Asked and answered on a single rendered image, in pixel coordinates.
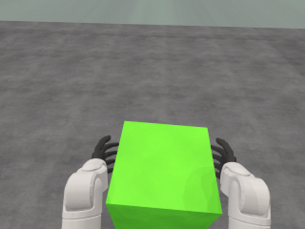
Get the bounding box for right robot hand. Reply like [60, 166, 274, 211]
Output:
[211, 137, 236, 179]

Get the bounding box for left robot forearm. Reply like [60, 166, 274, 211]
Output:
[61, 158, 109, 229]

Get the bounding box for right robot forearm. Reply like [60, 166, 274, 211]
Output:
[220, 162, 271, 229]

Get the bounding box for left robot hand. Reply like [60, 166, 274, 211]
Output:
[91, 135, 119, 174]

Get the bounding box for carton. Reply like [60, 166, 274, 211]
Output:
[106, 121, 222, 229]

